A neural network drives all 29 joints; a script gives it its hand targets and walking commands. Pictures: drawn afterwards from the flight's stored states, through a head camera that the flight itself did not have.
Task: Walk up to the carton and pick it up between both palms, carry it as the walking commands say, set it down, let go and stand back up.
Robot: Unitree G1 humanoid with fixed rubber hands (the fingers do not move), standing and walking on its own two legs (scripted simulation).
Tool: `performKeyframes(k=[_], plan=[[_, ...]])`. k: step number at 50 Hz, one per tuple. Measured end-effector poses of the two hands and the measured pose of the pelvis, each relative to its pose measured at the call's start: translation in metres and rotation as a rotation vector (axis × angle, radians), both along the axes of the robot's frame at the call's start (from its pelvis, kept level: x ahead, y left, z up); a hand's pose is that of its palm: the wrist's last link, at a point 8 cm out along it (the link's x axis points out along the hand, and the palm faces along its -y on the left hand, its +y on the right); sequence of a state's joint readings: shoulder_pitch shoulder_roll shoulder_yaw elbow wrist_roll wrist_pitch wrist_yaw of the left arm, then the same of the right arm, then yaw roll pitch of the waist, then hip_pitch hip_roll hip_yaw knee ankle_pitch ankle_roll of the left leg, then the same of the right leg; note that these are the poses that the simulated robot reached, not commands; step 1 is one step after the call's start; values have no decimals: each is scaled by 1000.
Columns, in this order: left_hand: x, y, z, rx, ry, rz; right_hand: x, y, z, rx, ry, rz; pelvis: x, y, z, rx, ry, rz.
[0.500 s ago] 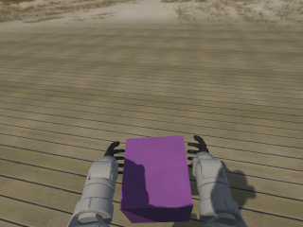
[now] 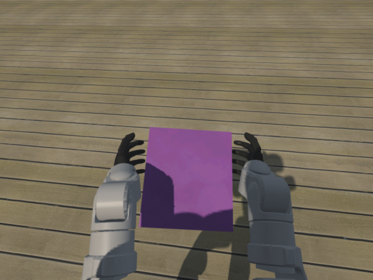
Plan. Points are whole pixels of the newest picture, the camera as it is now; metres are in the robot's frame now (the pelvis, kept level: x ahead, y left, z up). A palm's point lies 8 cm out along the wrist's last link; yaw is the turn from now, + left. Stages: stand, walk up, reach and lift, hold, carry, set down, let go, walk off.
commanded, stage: carry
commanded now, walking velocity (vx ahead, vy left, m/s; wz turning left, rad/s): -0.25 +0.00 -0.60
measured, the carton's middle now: (186, 182) +0.36 +0.01 +0.01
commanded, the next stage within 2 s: none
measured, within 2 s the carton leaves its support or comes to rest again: neither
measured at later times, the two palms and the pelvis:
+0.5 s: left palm (159, 221) +0.22 +0.05 +0.10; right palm (322, 227) +0.20 -0.21 +0.12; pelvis -0.10 -0.03 +0.02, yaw -9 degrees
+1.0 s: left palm out of the picture +0.08 -0.11 +0.10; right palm out of the picture -0.01 -0.35 +0.12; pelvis -0.25 -0.09 +0.02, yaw -25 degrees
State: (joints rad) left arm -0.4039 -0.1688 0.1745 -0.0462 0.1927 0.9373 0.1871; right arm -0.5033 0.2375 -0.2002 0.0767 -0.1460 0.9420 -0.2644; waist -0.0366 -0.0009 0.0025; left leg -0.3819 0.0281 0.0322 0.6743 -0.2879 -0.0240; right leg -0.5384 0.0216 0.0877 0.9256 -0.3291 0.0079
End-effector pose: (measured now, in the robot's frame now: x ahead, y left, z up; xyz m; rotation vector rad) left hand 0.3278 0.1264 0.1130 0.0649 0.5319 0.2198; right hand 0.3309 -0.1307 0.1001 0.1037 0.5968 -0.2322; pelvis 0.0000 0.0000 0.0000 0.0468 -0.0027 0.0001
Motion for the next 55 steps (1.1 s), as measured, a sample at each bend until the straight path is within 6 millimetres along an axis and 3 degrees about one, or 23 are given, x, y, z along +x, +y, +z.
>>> performKeyframes(k=[4,9,15,21,25,32,36,39,43,49,55], plan=[[-6,-37,-2,3,38,-35,-11,-37,9,8,-35,-66,-1,-16,-7,-3,9,-43],[-25,-63,-11,0,191,-88,-39,-62,4,-3,95,-104,-15,-28,9,7,47,-80],[-47,-66,4,-23,131,-82,-62,-66,21,4,37,-115,-44,-30,16,7,104,-89],[-83,-61,-16,-57,164,-89,-103,-61,12,-31,76,-114,-80,-25,9,-5,108,-115],[-105,-75,-9,-55,174,-142,-132,-75,20,-25,89,-141,-97,-29,17,-42,96,-158],[-130,-134,6,-23,119,-251,-186,-131,24,4,36,-254,-127,-51,13,-36,81,-276],[-154,-182,-2,48,127,-326,-227,-174,7,49,25,-327,-148,-72,0,-23,53,-335],[-174,-209,-12,85,205,-398,-262,-196,-6,63,77,-385,-166,-79,6,-10,57,-371],[-201,-230,-19,61,260,-448,-300,-214,-1,34,130,-429,-194,-86,18,18,68,-415],[-237,-234,-11,-36,196,-460,-339,-218,16,-27,68,-445,-238,-87,20,17,101,-438],[-280,-231,-15,-25,167,-485,-392,-211,12,-16,55,-462,-276,-76,10,-1,65,-485]])
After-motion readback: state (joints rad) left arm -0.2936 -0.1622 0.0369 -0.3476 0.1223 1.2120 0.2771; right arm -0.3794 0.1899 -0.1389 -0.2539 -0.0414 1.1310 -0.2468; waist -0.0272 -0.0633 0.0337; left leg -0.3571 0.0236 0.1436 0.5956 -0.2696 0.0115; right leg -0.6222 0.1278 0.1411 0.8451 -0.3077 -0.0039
